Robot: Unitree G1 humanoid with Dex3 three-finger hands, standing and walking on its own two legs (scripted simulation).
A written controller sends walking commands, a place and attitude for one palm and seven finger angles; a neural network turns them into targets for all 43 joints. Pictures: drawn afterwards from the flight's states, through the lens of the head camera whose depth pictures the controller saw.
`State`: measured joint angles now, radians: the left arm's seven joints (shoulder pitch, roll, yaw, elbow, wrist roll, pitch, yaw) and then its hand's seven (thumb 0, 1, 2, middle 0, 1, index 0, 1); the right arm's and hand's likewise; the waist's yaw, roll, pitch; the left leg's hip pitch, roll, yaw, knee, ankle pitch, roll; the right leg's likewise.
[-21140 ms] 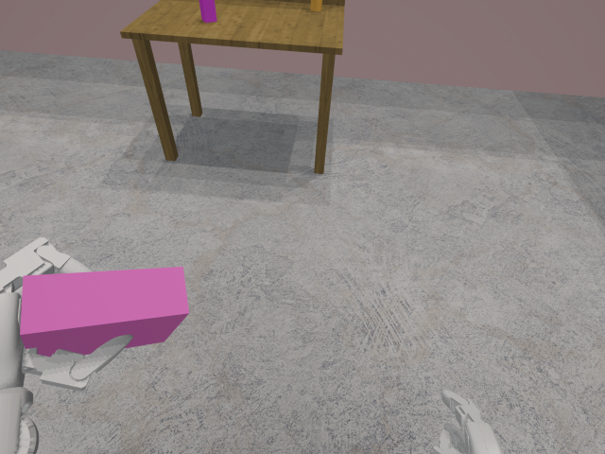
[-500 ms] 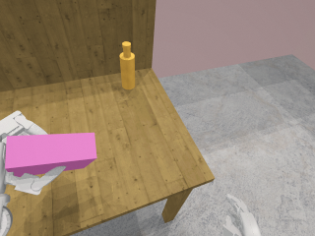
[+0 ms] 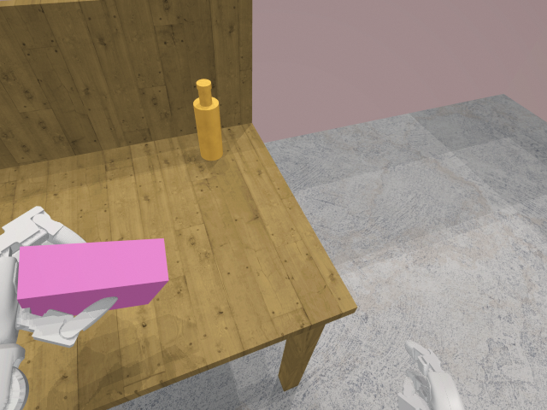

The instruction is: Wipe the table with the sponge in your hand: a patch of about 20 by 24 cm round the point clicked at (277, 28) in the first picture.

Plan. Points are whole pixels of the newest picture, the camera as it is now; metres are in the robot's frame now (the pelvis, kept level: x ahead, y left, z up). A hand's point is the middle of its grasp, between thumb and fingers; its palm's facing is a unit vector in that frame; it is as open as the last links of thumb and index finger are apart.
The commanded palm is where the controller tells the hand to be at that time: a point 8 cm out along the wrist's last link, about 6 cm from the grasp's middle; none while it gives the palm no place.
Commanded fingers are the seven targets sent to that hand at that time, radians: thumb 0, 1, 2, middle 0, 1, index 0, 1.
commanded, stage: come to a stop and stand still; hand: left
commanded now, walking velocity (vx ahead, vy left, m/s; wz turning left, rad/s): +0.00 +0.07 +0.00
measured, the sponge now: (117, 278) +0.23 +0.21 +0.12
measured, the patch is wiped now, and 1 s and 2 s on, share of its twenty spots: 0.00 0.00 0.00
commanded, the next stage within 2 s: look again from close up in 0.86 s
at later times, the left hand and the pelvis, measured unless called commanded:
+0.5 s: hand (54, 245) +0.24 +0.26 +0.17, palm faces +0.39 -0.84 -0.37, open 9.1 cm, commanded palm +0.17 +0.29 +0.17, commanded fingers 0.00 0.10 1.30 -1.20 -1.60 -1.20 -1.60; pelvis +0.00 +0.01 +0.00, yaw -1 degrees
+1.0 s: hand (47, 267) +0.23 +0.27 +0.15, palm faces +0.36 -0.87 -0.34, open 9.1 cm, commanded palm +0.17 +0.30 +0.17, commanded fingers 0.00 0.10 1.30 -1.20 -1.60 -1.20 -1.60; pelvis +0.01 +0.02 +0.00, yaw +0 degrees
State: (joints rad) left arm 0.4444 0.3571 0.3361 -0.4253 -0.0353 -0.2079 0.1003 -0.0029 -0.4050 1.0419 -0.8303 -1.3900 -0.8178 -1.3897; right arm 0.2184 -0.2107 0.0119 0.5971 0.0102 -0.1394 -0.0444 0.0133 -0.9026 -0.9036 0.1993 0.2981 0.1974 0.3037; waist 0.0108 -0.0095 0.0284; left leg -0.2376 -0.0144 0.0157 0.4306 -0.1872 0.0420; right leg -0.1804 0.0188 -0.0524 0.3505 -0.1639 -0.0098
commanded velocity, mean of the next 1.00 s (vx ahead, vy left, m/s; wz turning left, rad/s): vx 0.00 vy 0.00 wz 0.00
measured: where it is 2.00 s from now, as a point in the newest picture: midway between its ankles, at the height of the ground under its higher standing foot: outside the picture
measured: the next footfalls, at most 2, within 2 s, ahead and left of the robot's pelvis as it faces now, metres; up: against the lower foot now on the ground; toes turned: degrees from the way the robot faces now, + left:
none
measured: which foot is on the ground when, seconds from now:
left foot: down 0.00-1.00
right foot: down 0.00-1.00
